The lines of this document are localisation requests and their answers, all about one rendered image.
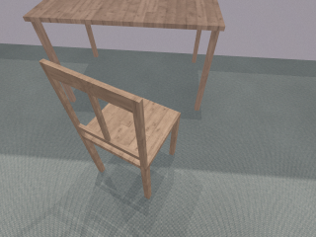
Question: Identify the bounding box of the chair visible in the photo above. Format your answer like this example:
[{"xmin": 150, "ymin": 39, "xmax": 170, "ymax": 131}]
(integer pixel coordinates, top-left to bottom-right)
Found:
[{"xmin": 39, "ymin": 59, "xmax": 181, "ymax": 199}]

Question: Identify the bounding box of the table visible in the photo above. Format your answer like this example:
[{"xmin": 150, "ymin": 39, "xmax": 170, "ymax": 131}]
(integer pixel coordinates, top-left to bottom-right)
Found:
[{"xmin": 23, "ymin": 0, "xmax": 225, "ymax": 111}]

